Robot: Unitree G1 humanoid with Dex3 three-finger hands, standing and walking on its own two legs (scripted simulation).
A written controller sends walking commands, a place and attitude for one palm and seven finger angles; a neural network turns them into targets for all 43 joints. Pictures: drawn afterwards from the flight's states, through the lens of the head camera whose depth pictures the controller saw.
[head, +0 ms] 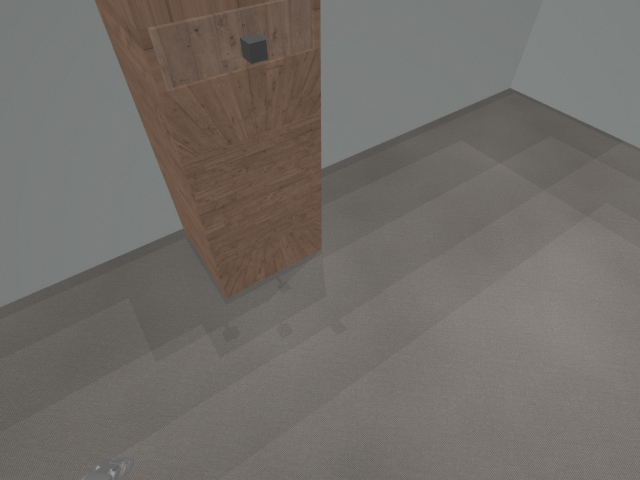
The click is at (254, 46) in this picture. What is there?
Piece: drawer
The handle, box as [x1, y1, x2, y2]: [240, 34, 267, 63]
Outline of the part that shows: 257,34 240,38 243,57 251,63 267,59 265,39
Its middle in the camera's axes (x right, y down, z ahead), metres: -0.16 -0.44 +0.87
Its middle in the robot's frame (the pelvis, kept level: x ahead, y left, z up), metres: +0.96 +0.21 +0.12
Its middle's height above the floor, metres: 0.89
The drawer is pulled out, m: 0.00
